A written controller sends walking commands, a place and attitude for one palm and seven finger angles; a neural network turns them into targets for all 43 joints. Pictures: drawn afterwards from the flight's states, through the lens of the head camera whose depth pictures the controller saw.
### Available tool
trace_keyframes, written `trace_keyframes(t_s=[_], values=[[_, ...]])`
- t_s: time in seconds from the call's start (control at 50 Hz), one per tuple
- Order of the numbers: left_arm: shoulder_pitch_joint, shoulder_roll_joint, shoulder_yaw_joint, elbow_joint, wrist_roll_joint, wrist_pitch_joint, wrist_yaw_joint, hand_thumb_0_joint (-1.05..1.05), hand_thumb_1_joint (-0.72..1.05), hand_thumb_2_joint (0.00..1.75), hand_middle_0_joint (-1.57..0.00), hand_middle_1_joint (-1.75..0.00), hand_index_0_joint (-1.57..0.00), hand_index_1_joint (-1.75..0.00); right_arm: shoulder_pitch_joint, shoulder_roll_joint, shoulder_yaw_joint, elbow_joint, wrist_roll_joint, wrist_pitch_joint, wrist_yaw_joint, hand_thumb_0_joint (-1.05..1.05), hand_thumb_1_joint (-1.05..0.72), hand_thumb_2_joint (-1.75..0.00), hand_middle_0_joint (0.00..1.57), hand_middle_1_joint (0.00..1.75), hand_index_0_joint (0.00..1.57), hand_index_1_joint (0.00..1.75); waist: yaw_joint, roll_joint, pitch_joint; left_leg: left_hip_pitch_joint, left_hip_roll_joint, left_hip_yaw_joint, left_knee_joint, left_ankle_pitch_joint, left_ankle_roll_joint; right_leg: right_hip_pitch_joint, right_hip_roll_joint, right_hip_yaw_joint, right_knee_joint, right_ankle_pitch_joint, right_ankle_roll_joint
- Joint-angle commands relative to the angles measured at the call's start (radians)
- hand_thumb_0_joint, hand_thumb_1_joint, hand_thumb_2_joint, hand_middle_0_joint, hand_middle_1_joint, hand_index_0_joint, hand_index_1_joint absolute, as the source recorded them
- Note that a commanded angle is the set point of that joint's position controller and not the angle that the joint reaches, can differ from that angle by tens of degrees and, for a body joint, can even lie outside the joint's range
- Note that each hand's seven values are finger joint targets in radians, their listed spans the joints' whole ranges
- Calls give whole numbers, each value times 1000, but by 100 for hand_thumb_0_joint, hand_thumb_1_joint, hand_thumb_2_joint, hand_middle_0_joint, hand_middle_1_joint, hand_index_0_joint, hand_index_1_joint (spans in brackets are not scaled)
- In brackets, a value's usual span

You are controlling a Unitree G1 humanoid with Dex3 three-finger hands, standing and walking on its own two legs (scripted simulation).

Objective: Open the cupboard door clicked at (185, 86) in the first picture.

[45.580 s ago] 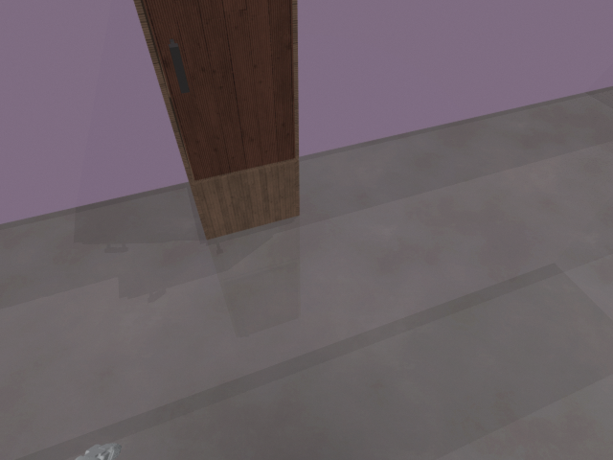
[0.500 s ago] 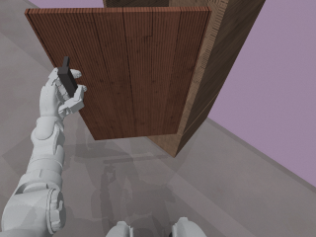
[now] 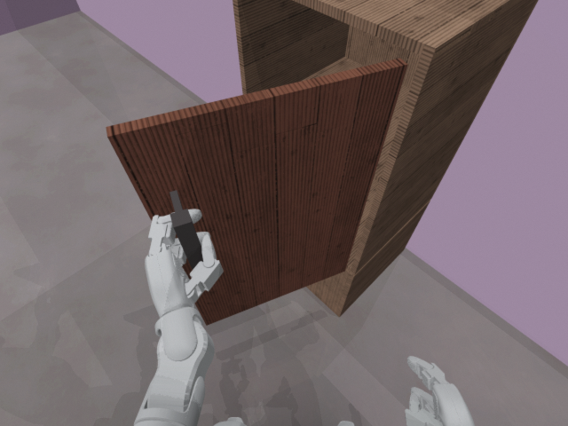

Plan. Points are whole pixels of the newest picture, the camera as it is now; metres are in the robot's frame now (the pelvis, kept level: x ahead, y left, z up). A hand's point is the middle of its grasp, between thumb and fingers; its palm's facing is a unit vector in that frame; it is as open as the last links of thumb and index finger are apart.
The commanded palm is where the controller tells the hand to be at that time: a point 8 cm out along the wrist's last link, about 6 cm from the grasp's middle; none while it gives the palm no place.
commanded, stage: pull the door open along its arc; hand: left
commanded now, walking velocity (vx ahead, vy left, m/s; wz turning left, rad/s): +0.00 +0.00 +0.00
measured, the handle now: (187, 232) +0.37 +0.16 +0.06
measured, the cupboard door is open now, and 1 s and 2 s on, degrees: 69 85 89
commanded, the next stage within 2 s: open thumb and fingers to let go in 0.40 s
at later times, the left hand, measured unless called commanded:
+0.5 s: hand (259, 323) +0.24 +0.05 +0.06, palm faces +0.31 -0.95 -0.03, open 6.2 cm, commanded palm +0.20 +0.09 +0.06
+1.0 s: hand (247, 316) +0.25 +0.06 +0.06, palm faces +0.38 -0.92 -0.03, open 12.2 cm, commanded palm +0.20 +0.09 +0.06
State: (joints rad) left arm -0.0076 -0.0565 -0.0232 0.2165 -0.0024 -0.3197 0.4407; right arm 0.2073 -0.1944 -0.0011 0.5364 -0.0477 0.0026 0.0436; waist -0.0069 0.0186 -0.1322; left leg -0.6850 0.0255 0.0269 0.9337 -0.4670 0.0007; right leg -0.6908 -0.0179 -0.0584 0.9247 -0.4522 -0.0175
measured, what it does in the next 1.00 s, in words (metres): stands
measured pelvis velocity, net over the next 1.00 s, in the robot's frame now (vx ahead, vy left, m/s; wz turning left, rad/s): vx -0.01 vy -0.03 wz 0.05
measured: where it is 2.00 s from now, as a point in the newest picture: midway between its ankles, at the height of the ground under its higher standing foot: outside the picture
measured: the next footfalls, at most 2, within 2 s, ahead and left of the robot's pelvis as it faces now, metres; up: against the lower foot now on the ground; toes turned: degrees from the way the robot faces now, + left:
none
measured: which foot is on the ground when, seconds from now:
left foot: down 0.00-1.00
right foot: down 0.00-1.00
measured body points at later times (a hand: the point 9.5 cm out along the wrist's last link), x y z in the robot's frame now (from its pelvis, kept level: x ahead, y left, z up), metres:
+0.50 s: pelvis +0.01 -0.03 +0.00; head +0.03 -0.05 +0.45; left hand +0.22 +0.10 +0.07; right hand +0.19 -0.24 -0.09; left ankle -0.01 +0.12 -0.69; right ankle +0.00 -0.11 -0.69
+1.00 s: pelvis -0.01 -0.03 -0.01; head +0.03 -0.04 +0.44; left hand +0.22 +0.11 +0.06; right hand +0.19 -0.23 -0.10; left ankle -0.01 +0.12 -0.69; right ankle +0.00 -0.11 -0.69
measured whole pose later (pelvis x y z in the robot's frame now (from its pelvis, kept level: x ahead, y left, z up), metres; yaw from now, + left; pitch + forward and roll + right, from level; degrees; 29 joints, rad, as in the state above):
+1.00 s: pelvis -0.01 -0.03 -0.01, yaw +3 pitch +10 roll +0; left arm 0.29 -0.06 -0.26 -0.03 0.09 -0.23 0.53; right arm 0.21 -0.19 0.01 0.52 -0.06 -0.06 0.01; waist 0.00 0.04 -0.13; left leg -0.67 0.02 -0.04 0.97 -0.47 -0.04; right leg -0.66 -0.02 -0.12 0.97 -0.49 -0.06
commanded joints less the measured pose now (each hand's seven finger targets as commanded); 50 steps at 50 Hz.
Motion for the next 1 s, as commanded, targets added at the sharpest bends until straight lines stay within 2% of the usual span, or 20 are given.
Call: trace_keyframes(t_s=[0.0,0.04,0.12,0.18,0.24,0.3,0.38,0.4,0.46,0.48,0.52,0.56,0.6,0.62,0.7,0.74,0.8,0.88,0.92,0.98], values=[[-103,-1,-77,-264,113,-15,128,0,90,90,-40,-135,-40,-135,1,-106,-47,-127,-16,-27,-12,0,-90,-90,20,30,20,30,-9,-65,-259,139,-22,-23,-103,340,5,197,22,1,-109,374,-8],[-96,-40,-134,-304,128,-2,124,0,90,90,-40,-135,-40,-135,-19,-96,-44,-135,-16,-25,-20,0,-90,-90,20,30,20,30,-11,-56,-245,149,-23,-21,-108,324,6,206,18,3,-121,372,-10],[1,-97,-207,-351,113,14,108,0,90,90,-40,-135,-40,-135,-53,-81,-31,-152,-14,-34,-33,0,-90,-90,20,30,20,30,-14,-84,-196,140,-29,-24,-113,277,9,224,11,11,-157,347,-6],[51,-106,-237,-389,123,12,109,0,90,90,-40,-135,-40,-135,-69,-73,-25,-158,-16,-46,-38,0,-90,-90,20,30,20,30,-13,-72,-188,140,-32,-28,-110,259,10,223,5,19,-164,328,-6],[144,-129,-277,-430,133,22,104,0,90,90,-40,-135,-40,-135,-79,-67,-18,-172,-15,-60,-32,0,-90,-90,20,30,20,30,-5,-53,-180,135,-36,-32,-106,256,11,226,4,20,-162,326,-9],[266,-156,-311,-464,115,36,89,0,90,90,-40,-135,-40,-135,-85,-63,-14,-188,-10,-77,-28,0,-90,-90,20,30,20,30,1,-94,-176,128,-41,-36,-98,256,12,254,-2,26,-177,357,-3],[447,-169,-327,-554,87,49,68,0,90,90,-40,-135,-40,-135,-100,-55,-7,-206,-6,-92,-19,0,-90,-90,20,30,20,30,19,-85,-171,125,-49,-31,-93,258,9,282,-9,28,-179,410,3],[432,-150,-310,-533,86,57,68,0,90,90,-40,-135,-40,-135,-100,-59,-5,-203,-5,-93,-20,0,-90,-90,20,30,20,30,14,-95,-136,109,-49,-36,-90,243,9,269,-9,34,-190,388,2],[296,-124,-254,-508,88,52,101,0,90,90,-40,-135,-40,-135,-105,-61,-6,-183,-15,-97,-29,0,-90,-90,20,30,20,30,4,-114,-115,91,-55,-40,-67,201,6,212,-15,54,-197,313,11],[199,-90,-217,-485,90,46,117,0,90,90,-40,-135,-40,-135,-106,-64,-5,-169,-18,-97,-36,0,-90,-90,20,30,20,30,-7,-113,-95,73,-57,-42,-55,175,5,178,-20,69,-204,264,15],[197,-90,-207,-464,95,41,123,0,76,84,-39,-134,-39,-134,-114,-59,-8,-164,-22,-99,-41,0,-90,-90,20,30,20,30,7,-99,-118,73,-61,-39,-48,166,5,185,-29,95,-221,223,15],[213,-107,-221,-451,92,40,117,0,62,78,-38,-132,-38,-132,-100,-59,-9,-166,-20,-101,-41,0,-90,-90,20,30,20,30,9,-124,-140,78,-60,-40,-57,181,6,209,-30,89,-214,264,17],[238,-103,-226,-470,93,34,104,0,48,72,-37,-130,-37,-130,-89,-60,-14,-172,-17,-101,-40,0,-90,-90,20,30,20,30,15,-115,-178,86,-58,-40,-62,218,6,246,-30,86,-192,363,17],[236,-109,-239,-484,93,33,99,0,41,69,-36,-130,-36,-130,-84,-62,-14,-174,-17,-101,-39,0,-90,-90,20,30,20,30,9,-99,-191,90,-56,-38,-64,230,7,254,-31,81,-180,402,19],[247,-108,-256,-491,96,24,78,0,13,57,-35,-127,-35,-127,-71,-68,-15,-177,-17,-100,-39,0,-90,-90,20,30,20,30,-5,-127,-172,81,-53,-44,-60,231,10,251,-34,80,-179,425,24],[215,-105,-262,-489,101,18,75,0,-1,51,-33,-125,-33,-125,-75,-72,-14,-172,-17,-101,-40,0,-90,-90,20,30,20,30,-16,-114,-152,77,-51,-45,-55,208,11,217,-35,81,-180,370,24],[208,-114,-282,-499,108,11,76,0,-22,42,-32,-123,-32,-123,-79,-75,-15,-180,-17,-106,-39,0,-90,-90,20,30,20,30,-13,-88,-159,81,-50,-48,-53,197,15,190,-24,66,-172,298,11],[171,-124,-291,-489,109,11,89,0,-50,30,-30,-120,-30,-120,-85,-76,-17,-181,-14,-117,-41,0,-90,-90,20,30,20,30,-14,-91,-161,81,-50,-48,-49,173,16,157,-17,52,-169,221,6],[166,-134,-294,-485,110,19,96,0,-50,30,-30,-120,-30,-120,-86,-75,-17,-181,-13,-117,-41,0,-90,-90,20,30,20,30,-7,-97,-181,87,-50,-49,-52,188,15,167,-13,44,-158,235,2],[180,-142,-294,-483,107,35,106,0,-50,30,-27,-105,-27,-105,-81,-73,-15,-186,-11,-118,-38,0,-90,-90,20,30,20,30,1,-78,-182,90,-50,-46,-61,200,13,175,-7,29,-151,249,-2]])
